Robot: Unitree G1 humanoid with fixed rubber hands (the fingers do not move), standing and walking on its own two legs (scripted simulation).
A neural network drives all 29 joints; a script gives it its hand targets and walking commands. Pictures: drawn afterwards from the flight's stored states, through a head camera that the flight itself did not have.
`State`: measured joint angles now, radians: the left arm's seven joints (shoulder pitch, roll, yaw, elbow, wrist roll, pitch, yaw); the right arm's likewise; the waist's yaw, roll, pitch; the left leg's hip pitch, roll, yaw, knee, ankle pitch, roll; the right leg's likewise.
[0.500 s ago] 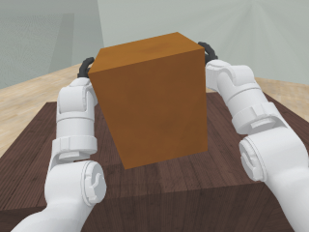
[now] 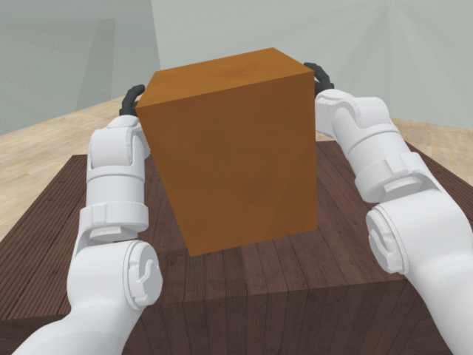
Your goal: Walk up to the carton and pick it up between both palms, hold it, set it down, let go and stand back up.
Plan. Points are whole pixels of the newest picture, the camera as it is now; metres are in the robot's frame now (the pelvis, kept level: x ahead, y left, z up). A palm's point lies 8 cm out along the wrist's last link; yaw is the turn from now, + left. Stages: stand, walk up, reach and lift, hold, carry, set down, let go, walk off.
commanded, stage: hold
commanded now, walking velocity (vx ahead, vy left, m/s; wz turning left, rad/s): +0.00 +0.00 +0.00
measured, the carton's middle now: (233, 147) +0.37 +0.00 +0.26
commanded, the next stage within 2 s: none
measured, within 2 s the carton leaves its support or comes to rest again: neither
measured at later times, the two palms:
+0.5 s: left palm (133, 127) +0.38 +0.16 +0.30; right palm (321, 105) +0.37 -0.14 +0.33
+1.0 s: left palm (133, 129) +0.37 +0.16 +0.30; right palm (322, 107) +0.37 -0.14 +0.33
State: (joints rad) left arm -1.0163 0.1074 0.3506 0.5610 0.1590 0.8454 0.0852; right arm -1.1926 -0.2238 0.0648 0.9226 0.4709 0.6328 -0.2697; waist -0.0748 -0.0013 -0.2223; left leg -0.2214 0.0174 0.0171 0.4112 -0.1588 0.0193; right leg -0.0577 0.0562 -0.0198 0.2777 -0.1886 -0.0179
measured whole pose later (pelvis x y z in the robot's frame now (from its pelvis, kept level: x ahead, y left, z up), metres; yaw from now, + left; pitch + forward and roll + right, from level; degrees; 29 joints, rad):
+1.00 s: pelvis +0.00 +0.00 +0.00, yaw +0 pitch -3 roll -2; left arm -0.99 0.10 0.36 0.52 0.17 0.86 0.08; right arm -1.16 -0.22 0.08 0.88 0.48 0.64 -0.28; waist -0.08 0.00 -0.22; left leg -0.20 0.02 0.01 0.41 -0.17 0.02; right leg -0.04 0.06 -0.02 0.28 -0.20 -0.02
